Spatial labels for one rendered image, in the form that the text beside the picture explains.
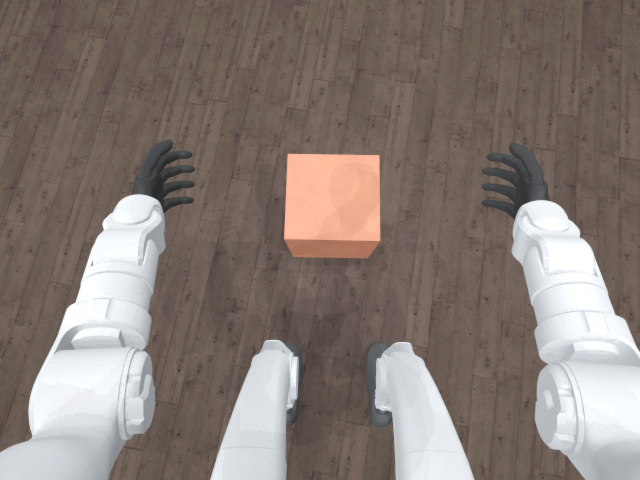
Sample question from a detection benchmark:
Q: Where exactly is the right robot hand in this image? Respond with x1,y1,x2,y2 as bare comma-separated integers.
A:
481,143,550,221

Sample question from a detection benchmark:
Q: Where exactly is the robot right forearm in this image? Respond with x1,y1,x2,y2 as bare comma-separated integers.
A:
512,200,640,367

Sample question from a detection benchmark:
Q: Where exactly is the robot left forearm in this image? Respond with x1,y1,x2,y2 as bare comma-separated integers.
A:
28,194,166,436

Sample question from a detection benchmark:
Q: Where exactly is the robot right thigh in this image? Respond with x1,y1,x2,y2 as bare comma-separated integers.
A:
376,352,474,480

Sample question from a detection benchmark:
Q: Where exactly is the robot left upper arm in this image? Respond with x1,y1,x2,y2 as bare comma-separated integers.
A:
0,347,155,480

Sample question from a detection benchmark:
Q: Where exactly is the robot right upper arm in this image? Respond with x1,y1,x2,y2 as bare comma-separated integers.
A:
535,361,640,480

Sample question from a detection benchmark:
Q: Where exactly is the carton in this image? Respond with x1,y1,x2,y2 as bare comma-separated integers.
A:
284,154,380,258

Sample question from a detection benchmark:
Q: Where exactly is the robot thigh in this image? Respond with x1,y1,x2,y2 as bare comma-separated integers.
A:
210,350,299,480
376,352,474,480

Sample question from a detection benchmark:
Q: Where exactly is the left robot hand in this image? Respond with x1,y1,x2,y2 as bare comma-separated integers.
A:
131,139,195,213

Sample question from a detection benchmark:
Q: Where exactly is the robot left thigh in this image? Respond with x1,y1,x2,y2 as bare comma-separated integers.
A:
210,350,299,480

